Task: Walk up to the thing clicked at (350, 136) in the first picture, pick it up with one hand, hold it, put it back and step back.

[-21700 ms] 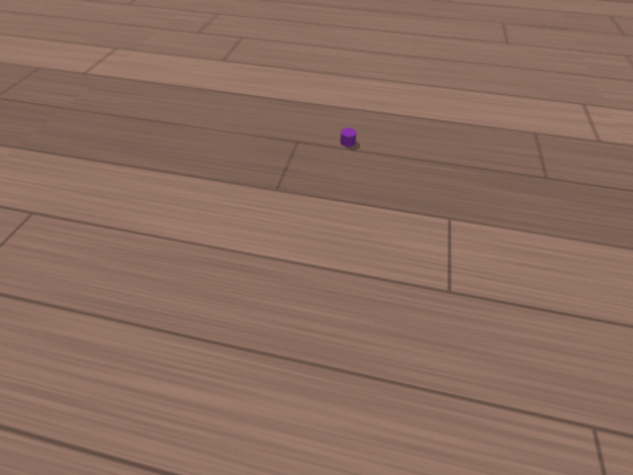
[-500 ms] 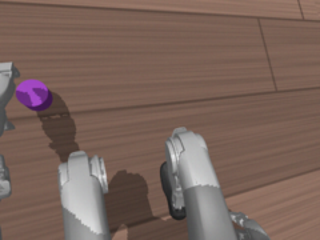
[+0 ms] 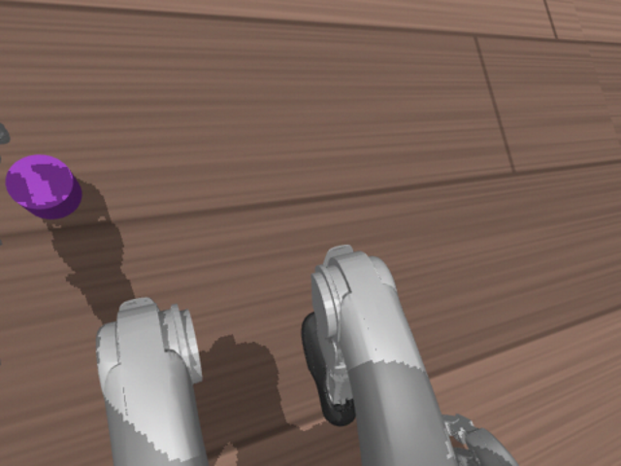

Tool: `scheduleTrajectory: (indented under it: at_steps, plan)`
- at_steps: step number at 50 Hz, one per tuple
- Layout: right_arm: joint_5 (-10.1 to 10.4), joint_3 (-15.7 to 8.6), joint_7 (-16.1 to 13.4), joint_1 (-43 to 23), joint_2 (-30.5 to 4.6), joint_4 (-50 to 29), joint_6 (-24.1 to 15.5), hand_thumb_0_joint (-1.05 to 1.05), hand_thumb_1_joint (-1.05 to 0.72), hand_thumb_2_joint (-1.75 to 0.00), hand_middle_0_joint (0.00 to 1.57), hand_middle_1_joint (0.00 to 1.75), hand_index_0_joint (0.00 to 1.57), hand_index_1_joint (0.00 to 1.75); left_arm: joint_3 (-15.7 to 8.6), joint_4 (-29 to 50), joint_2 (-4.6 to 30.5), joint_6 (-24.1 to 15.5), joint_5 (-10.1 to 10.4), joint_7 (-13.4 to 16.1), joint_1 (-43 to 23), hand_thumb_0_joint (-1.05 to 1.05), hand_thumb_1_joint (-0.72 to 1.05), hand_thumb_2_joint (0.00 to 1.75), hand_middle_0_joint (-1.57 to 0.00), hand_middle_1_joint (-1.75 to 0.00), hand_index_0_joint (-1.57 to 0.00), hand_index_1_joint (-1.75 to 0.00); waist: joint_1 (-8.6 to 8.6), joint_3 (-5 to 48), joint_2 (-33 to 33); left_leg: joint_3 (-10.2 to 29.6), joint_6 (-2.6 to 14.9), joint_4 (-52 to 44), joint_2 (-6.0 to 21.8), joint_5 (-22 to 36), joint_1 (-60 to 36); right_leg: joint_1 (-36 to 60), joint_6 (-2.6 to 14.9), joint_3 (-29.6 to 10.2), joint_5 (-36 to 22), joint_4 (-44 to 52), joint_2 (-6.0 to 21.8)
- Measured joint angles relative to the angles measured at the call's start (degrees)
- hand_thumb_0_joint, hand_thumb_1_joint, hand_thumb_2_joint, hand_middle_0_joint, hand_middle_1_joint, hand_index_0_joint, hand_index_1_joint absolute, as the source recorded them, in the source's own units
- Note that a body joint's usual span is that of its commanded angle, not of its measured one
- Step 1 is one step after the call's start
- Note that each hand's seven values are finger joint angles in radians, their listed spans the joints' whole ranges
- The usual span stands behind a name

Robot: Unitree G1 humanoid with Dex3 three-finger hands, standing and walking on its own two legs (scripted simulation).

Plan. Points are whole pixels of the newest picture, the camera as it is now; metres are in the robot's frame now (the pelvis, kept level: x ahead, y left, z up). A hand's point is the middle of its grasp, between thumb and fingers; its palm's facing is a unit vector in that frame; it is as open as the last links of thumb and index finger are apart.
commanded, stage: rise first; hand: left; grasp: from above
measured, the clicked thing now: (46, 188) +0.51 +0.27 -0.29
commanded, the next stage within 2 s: approach in 1.00 s
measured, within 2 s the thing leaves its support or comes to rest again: neither
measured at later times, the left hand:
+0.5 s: hand out of the picture +0.47 +0.31 -0.17, palm faces -0.44 -0.08 -0.90, open 13.6 cm
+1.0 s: hand out of the picture +0.47 +0.30 -0.17, palm faces -0.44 -0.08 -0.90, open 13.1 cm
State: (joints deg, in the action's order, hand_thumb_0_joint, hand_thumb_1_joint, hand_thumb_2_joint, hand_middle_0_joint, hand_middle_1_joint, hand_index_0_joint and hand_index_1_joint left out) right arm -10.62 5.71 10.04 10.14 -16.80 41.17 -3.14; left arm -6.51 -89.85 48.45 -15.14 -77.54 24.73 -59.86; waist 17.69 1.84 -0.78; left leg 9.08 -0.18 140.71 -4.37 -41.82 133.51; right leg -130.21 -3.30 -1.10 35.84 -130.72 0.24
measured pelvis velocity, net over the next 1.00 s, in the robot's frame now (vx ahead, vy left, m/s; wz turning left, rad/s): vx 0.00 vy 0.00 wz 0.01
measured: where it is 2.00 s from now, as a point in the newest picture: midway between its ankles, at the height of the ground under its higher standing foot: (259, 424)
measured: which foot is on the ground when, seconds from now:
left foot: down 0.00-1.00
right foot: down 0.00-1.00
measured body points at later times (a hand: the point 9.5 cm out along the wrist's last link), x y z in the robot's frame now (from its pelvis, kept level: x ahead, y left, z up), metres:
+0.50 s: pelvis +0.00 +0.00 +0.00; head +0.24 +0.10 +0.37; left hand +0.49 +0.31 -0.12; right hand +0.04 -0.27 -0.08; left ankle +0.06 +0.11 -0.29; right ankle +0.12 -0.16 -0.29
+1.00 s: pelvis +0.00 +0.00 +0.00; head +0.24 +0.09 +0.37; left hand +0.49 +0.31 -0.12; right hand +0.04 -0.28 -0.08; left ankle +0.06 +0.11 -0.29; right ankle +0.12 -0.16 -0.29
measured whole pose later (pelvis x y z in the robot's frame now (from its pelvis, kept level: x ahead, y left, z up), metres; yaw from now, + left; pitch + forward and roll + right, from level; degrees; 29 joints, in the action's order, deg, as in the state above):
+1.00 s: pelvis +0.00 +0.00 +0.00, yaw +0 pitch +34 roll -11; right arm -9.6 5.0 10.7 10.8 -17.1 40.5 -4.1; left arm -6.1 -88.7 47.3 -15.1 -77.5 23.7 -59.7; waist 17.2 2.5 -0.3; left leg 8.9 -0.5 140.8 -4.4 -41.6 133.6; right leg -130.6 -3.2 -1.2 35.6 -131.1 0.5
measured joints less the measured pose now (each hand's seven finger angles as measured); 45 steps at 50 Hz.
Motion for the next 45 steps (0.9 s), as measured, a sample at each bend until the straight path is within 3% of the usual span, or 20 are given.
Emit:
scheduleTrajectory:
  at_steps: [13, 45]
  plan:
    - [-0.2, 0.4, 0.6, 0.8, 0.1, -0.6, -0.1, 0.0, -0.9, -0.9, 0.21, 0.3, 0.21, 0.3, -0.5, 1.2, 0.6, -0.5, -0.7, -0.5, 0.8, 0.0, -0.49, 0.99, -0.15, -0.98, -0.13, -0.99, 0.34, 0.1, 0.0, 0.2, 0.21, 0.8, -0.1, -0.3, 0.3, 0.0, 0.29, 0.3, 0.2, -0.4, 0.1]
    - [1.0, -0.7, 0.6, 0.5, -0.3, -0.6, -0.7, 0.0, -0.9, -0.9, 0.21, 0.3, 0.21, 0.3, 0.6, 1.0, -1.1, -0.3, -0.3, -0.7, 0.2, 0.0, -0.39, 0.91, -0.25, -0.87, -0.23, -0.89, -0.61, 1.0, 0.4, -0.1, -0.26, 0.0, 0.0, 0.0, 0.1, -0.5, 0.06, 0.0, -0.2, -0.3, 0.2]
